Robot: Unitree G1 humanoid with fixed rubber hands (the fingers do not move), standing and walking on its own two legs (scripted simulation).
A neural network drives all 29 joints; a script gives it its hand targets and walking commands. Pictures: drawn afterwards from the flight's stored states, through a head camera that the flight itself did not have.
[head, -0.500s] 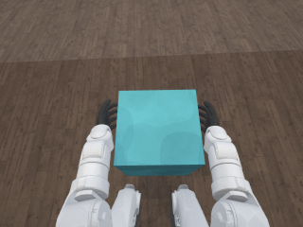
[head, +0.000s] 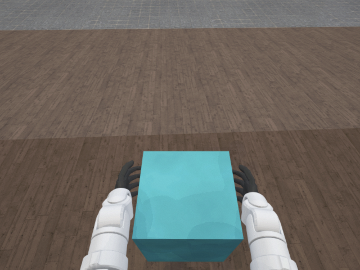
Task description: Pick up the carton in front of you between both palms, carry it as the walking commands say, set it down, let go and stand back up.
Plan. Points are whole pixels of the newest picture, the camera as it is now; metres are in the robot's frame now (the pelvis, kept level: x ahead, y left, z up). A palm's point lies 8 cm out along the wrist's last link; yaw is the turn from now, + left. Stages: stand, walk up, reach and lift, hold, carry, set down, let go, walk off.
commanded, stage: reach and lift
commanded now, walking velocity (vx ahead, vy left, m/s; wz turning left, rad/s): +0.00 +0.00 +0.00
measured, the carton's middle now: (185, 209) +0.30 +0.00 -0.08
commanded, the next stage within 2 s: hold in 1.14 s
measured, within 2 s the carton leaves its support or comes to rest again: neither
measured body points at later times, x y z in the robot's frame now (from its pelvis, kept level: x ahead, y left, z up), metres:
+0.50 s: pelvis -0.02 +0.00 +0.02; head -0.03 +0.00 +0.47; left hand +0.31 +0.15 +0.04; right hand +0.30 -0.15 +0.04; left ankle +0.02 +0.12 -0.71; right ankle +0.02 -0.13 -0.71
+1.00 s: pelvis +0.01 +0.00 +0.03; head -0.02 +0.00 +0.48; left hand +0.31 +0.15 +0.05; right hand +0.31 -0.15 +0.05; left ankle +0.02 +0.12 -0.71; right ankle +0.02 -0.13 -0.71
